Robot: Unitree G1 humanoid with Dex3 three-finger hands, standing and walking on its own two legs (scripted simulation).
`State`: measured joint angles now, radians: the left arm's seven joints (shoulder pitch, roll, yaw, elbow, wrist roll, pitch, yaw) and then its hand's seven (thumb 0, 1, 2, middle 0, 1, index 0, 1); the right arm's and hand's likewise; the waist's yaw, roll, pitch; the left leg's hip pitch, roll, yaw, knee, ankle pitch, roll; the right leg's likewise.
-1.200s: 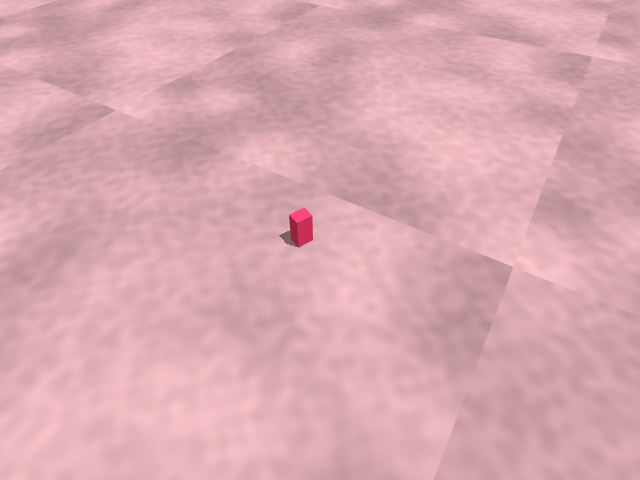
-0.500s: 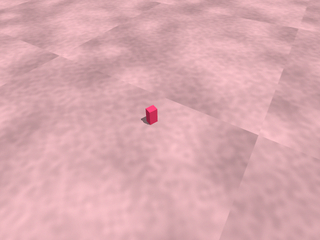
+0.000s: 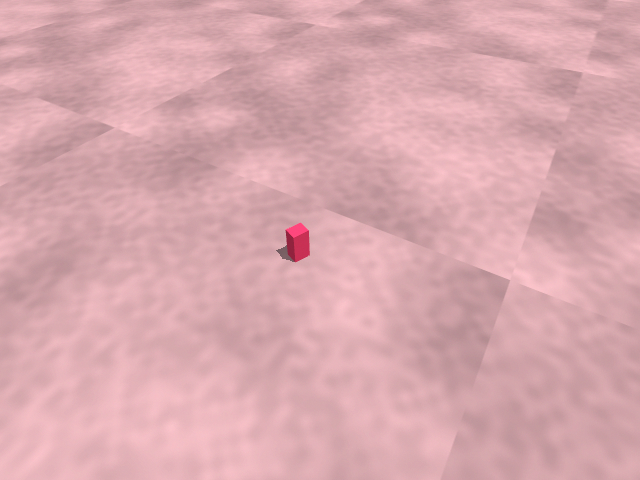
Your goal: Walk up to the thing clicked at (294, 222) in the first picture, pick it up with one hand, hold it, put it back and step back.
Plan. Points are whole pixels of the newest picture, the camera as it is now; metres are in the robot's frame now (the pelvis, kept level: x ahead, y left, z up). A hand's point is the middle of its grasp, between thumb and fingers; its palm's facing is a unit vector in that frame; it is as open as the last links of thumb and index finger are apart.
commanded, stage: walk up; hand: left
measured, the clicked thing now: (298, 242) +1.24 +0.10 -0.71
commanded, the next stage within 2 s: none
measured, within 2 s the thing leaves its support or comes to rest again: neither
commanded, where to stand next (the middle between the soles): +0.88 -0.08 m, yaw -6 degrees
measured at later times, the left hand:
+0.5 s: hand out of the picture +0.16 +0.20 -0.14, palm faces -0.03 -0.93 -0.37, open 7.4 cm
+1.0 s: hand (209, 317) +0.47 +0.22 -0.14, palm faces -0.16 -0.92 -0.36, open 7.4 cm
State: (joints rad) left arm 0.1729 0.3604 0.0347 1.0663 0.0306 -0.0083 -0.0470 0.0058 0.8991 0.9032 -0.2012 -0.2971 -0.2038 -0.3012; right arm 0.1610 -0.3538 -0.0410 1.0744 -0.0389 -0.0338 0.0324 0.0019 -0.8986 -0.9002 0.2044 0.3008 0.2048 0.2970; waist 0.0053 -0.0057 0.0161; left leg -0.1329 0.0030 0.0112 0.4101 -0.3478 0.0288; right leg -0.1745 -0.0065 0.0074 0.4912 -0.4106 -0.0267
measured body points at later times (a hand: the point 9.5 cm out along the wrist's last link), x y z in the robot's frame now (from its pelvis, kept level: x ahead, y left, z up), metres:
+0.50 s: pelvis +0.13 -0.08 +0.00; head +0.12 -0.09 +0.45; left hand +0.17 +0.24 -0.11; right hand +0.19 -0.41 -0.12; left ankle +0.23 +0.06 -0.69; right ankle +0.12 -0.18 -0.75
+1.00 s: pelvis +0.36 -0.05 -0.01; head +0.38 -0.04 +0.44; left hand +0.48 +0.27 -0.12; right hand +0.37 -0.37 -0.12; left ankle +0.33 +0.07 -0.75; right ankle +0.46 -0.21 -0.71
